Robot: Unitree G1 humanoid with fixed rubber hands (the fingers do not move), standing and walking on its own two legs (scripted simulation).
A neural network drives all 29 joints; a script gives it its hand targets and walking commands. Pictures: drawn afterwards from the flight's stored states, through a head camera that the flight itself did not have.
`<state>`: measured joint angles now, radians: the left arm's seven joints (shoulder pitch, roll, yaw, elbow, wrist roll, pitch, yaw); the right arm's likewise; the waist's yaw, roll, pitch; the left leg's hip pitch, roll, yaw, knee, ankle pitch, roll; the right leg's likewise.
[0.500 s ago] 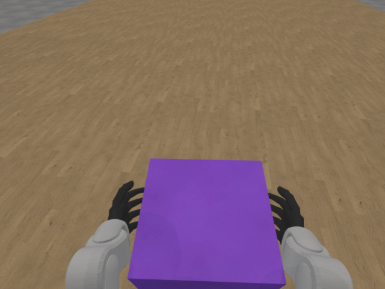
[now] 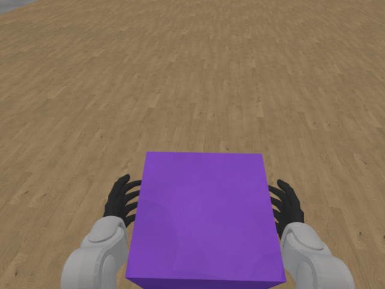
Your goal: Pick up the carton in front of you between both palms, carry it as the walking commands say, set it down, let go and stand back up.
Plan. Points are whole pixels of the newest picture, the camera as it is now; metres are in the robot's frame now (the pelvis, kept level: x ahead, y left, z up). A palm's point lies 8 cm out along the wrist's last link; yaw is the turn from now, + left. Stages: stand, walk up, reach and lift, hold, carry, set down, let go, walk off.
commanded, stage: carry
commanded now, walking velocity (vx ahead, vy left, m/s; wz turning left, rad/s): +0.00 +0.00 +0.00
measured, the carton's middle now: (201, 229) +0.24 +0.00 +0.04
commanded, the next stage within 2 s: hold in 1.38 s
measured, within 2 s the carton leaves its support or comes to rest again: neither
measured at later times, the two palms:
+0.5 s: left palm (129, 174) +0.34 +0.16 +0.09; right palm (268, 177) +0.34 -0.14 +0.09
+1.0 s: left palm (129, 183) +0.35 +0.17 +0.04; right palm (257, 186) +0.35 -0.13 +0.04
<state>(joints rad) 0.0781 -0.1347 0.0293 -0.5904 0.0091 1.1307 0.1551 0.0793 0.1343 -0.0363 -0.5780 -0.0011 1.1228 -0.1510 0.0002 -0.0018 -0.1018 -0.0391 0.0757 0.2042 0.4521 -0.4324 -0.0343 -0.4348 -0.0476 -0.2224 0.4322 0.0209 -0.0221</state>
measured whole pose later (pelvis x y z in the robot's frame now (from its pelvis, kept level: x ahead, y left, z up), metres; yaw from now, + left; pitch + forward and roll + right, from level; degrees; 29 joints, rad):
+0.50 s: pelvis +0.10 +0.00 +0.00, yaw +1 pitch +4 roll -1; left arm 0.01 -0.13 0.05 -0.43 0.04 1.14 0.14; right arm 0.01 0.13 -0.06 -0.42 -0.04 1.15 -0.14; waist 0.00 0.01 -0.14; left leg -0.14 0.07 0.11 0.50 -0.43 -0.03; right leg -0.35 -0.05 -0.23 0.56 -0.27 -0.04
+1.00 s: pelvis +0.07 +0.01 +0.00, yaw +1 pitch +2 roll +0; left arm -0.19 -0.14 0.16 0.16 0.22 0.74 0.03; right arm -0.19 0.14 -0.17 0.16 -0.22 0.74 -0.04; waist 0.00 0.01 -0.09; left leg -0.16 0.04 0.12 0.51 -0.38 0.00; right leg -0.35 -0.07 -0.22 0.51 -0.19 -0.03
